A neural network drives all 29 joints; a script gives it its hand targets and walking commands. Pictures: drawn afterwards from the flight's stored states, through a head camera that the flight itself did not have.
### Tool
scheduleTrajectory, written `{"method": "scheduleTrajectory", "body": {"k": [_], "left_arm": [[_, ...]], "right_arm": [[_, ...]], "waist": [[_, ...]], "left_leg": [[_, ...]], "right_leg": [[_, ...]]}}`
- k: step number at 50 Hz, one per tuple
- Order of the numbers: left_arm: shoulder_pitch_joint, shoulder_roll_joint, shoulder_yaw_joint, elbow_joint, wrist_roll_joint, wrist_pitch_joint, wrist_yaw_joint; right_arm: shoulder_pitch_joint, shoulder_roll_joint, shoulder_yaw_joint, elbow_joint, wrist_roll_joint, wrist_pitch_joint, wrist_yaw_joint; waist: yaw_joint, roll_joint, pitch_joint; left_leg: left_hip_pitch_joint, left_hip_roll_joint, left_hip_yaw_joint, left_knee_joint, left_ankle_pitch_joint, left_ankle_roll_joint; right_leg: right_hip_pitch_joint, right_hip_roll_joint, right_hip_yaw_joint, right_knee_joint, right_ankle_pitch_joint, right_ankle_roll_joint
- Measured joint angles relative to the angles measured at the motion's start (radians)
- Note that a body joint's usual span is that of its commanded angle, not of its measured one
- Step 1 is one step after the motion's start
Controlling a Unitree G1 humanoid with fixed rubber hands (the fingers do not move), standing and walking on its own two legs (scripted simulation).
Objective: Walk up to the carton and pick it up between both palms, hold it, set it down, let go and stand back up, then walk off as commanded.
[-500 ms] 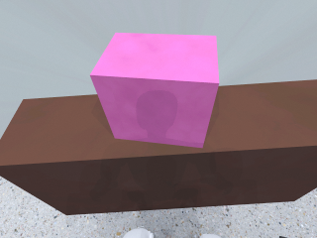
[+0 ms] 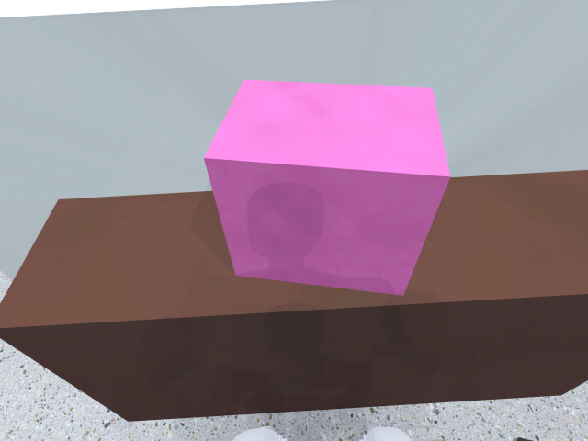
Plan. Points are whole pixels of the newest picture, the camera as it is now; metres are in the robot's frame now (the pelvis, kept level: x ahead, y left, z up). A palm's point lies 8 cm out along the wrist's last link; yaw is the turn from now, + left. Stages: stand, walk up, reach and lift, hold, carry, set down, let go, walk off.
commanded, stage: walk up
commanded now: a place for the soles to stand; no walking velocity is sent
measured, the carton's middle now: (325, 189) +0.50 -0.03 +0.05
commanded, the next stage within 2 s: reach and lift in 1.08 s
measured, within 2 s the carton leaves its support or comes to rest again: neither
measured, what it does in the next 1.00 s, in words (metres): steps on the spot: right foot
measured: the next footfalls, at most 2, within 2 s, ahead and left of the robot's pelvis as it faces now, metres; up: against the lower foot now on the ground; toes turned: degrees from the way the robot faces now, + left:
right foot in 0.16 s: +0.08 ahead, -0.15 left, +0.00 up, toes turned -3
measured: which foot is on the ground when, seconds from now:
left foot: down 0.00-1.00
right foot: up 0.00-0.14, down 0.16-1.00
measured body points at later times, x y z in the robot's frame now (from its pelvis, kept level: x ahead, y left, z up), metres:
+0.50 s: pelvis +0.01 -0.02 +0.01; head +0.04 -0.02 +0.46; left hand +0.07 +0.29 -0.11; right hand +0.09 -0.33 -0.11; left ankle +0.05 +0.07 -0.69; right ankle +0.04 -0.14 -0.69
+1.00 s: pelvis +0.00 -0.02 +0.01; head +0.03 -0.02 +0.46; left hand +0.08 +0.29 -0.11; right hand +0.08 -0.34 -0.11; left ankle +0.05 +0.07 -0.69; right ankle +0.04 -0.14 -0.69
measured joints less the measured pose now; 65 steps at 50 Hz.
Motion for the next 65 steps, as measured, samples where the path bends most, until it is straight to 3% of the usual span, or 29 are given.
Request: {"method": "scheduleTrajectory", "body": {"k": [6, 9, 19, 54, 55, 60, 62, 65], "left_arm": [[0.0, 0.005, 0.0, 0.0, 0.0, 0.0, 0.0], [-0.004, -0.009, 0.0, 0.0, 0.0, 0.0, 0.0], [-0.006, -0.071, 0.0, 0.0, 0.0, 0.01, -0.003], [-0.041, -0.069, 0.0, 0.0, 0.0, 0.025, -0.008], [-0.043, -0.07, 0.0, -0.006, 0.0, 0.043, -0.008], [-0.137, -0.091, 0.0, -0.097, 0.0, 0.386, -0.001], [-0.163, -0.106, 0.0, -0.152, 0.0, 0.455, 0.0], [-0.191, -0.138, 0.0, -0.235, 0.0, 0.488, 0.0]], "right_arm": [[0.0, 0.0, 0.0, 0.0, 0.0, -0.02, -0.013], [0.0, 0.0, 0.0, 0.006, 0.0, -0.016, -0.016], [0.0, 0.0, 0.0, 0.022, 0.0, -0.006, -0.016], [-0.011, 0.0, 0.0, 0.022, 0.0, 0.001, -0.018], [-0.015, 0.002, -0.006, 0.032, -0.008, -0.01, -0.015], [-0.1, 0.005, -0.106, 0.167, -0.069, -0.107, 0.049], [-0.124, 0.006, -0.112, 0.167, -0.069, -0.115, 0.054], [-0.142, 0.009, -0.112, 0.133, -0.068, -0.118, 0.054]], "waist": [[0.001, -0.027, 0.001], [0.0, -0.023, 0.008], [0.0, -0.015, 0.008], [0.0, -0.018, 0.008], [0.0, -0.017, 0.008], [0.0, 0.011, 0.022], [0.0, 0.011, 0.025], [0.0, 0.008, 0.025]], "left_leg": [[0.017, 0.004, 0.032, -0.019, -0.001, 0.002], [-0.003, 0.011, 0.032, -0.007, -0.003, -0.002], [0.006, 0.001, 0.021, -0.037, 0.009, -0.005], [-0.001, 0.008, 0.005, -0.069, 0.037, -0.021], [-0.003, 0.009, 0.004, -0.067, 0.036, -0.022], [-0.04, 0.026, -0.022, 0.041, -0.015, -0.024], [-0.041, 0.029, -0.023, 0.074, -0.036, -0.026], [-0.041, 0.031, -0.023, 0.087, -0.043, -0.027]], "right_leg": [[0.0, -0.001, -0.03, -0.152, 0.003, 0.0], [0.003, 0.005, -0.04, -0.262, 0.128, 0.002], [0.003, 0.002, -0.045, -0.265, 0.114, 0.002], [0.003, 0.01, -0.061, -0.306, 0.143, 0.002], [0.003, 0.01, -0.063, -0.306, 0.143, 0.002], [-0.01, 0.022, -0.087, -0.235, 0.106, 0.002], [-0.01, 0.023, -0.088, -0.203, 0.086, 0.002], [-0.011, 0.025, -0.087, -0.191, 0.08, 0.002]]}}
